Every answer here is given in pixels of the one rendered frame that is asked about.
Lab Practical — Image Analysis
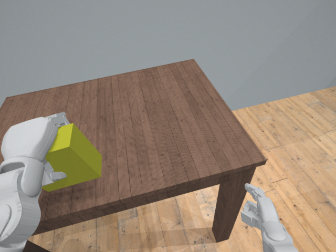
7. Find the sponge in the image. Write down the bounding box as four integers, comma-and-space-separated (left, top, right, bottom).
42, 123, 102, 192

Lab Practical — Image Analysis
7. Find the robot left forearm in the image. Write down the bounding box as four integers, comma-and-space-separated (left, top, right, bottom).
0, 157, 45, 252

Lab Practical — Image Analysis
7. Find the robot right forearm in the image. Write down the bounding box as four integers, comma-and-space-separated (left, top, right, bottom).
261, 220, 299, 252

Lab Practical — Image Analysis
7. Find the robot right hand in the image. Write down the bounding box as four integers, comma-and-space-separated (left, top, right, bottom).
240, 183, 280, 230

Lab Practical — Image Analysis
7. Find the table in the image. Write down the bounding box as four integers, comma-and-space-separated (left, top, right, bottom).
0, 59, 267, 252

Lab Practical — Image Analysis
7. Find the robot left hand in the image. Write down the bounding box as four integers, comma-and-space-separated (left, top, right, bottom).
1, 112, 70, 186

